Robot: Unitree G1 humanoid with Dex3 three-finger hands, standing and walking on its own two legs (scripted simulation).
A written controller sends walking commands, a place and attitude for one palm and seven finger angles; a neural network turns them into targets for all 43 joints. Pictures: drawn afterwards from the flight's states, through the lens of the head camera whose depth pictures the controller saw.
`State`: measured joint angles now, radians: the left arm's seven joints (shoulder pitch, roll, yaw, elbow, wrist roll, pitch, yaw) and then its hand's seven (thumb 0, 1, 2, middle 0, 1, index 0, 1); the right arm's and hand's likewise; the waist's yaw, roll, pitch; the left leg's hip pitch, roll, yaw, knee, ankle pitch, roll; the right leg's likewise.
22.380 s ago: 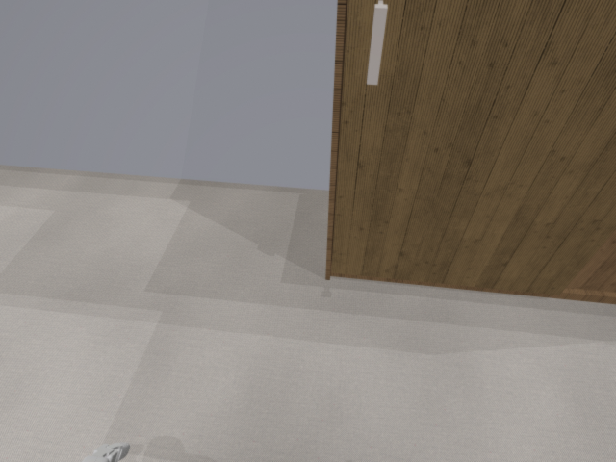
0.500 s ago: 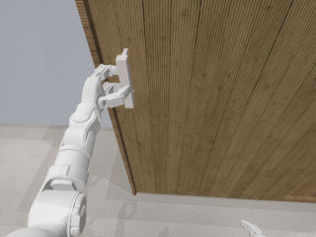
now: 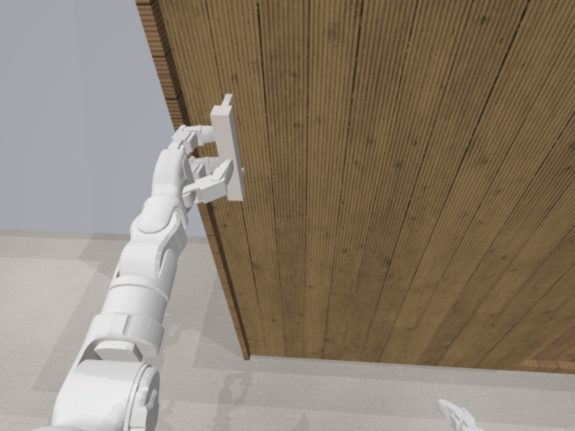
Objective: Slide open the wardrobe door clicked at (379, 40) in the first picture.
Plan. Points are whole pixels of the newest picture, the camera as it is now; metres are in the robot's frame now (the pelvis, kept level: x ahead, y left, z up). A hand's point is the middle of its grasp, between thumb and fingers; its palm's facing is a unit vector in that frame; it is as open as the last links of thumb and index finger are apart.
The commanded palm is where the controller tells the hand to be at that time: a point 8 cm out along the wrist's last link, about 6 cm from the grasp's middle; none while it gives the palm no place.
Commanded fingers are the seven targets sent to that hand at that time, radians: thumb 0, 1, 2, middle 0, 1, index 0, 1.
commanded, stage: grip the handle and tug to test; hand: left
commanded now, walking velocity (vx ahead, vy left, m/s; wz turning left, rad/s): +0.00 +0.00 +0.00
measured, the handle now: (232, 148) +0.48 +0.11 +0.16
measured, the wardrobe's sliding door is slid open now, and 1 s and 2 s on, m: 0.01 0.01 0.01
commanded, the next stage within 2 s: tug the door sideways, standing still in 0.28 s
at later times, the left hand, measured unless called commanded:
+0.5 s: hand (206, 191) +0.38 +0.13 +0.17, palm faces -0.01 -1.00 -0.02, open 5.2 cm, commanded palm +0.36 +0.17 +0.17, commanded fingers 0.00 0.90 0.90 -0.45 -1.40 -0.45 -1.40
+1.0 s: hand (319, 203) +0.36 -0.02 +0.17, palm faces -0.27 -0.95 -0.16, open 4.7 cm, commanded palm +0.36 +0.03 +0.17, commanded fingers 0.00 0.90 0.90 -0.45 -1.40 -0.45 -1.40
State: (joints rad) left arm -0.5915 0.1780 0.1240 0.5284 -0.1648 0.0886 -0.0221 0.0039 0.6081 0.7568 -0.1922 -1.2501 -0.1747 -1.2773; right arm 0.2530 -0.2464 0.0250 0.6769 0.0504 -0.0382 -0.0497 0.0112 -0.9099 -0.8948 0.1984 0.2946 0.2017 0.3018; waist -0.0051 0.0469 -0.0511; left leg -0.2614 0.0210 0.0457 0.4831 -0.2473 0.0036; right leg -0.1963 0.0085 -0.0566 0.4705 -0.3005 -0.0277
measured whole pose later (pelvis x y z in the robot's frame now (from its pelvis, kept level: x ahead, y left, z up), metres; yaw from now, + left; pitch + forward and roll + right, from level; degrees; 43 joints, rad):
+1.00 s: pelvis -0.01 -0.02 -0.01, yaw -1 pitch -1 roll +0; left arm -0.51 0.10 -0.19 0.28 -0.09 -0.02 0.06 0.02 0.90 0.90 -0.44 -1.40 -0.44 -1.40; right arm 0.19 -0.17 0.04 0.66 0.00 0.05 -0.11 0.01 -0.91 -0.89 0.20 0.29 0.20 0.30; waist -0.03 0.05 0.02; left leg -0.28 0.07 0.05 0.59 -0.30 -0.01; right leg -0.34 0.04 -0.02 0.84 -0.50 -0.03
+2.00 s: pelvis +0.02 -0.06 -0.01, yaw +1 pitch +1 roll +2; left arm -0.66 0.22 -0.08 0.40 0.02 -0.09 0.01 0.02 0.86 0.88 -0.46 -1.40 -0.46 -1.41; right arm 0.18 -0.19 0.00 0.68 0.01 -0.03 -0.05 0.01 -0.91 -0.89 0.20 0.29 0.20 0.30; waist -0.01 -0.01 0.08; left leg -0.29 0.00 0.00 0.51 -0.23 -0.02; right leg -0.29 -0.01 -0.02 0.59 -0.31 -0.03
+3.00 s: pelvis +0.03 -0.05 -0.01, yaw -1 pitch +2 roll +1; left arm -0.42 0.17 -0.04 0.37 -0.01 -0.22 0.04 -0.01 -0.55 0.20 -0.26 -1.16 -0.25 -1.16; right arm 0.27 -0.23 -0.03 0.67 0.00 -0.04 0.01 0.01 -0.91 -0.89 0.20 0.29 0.20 0.30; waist -0.04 0.02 -0.04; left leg -0.31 0.03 0.04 0.54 -0.28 -0.01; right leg -0.30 0.01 0.01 0.57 -0.32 -0.02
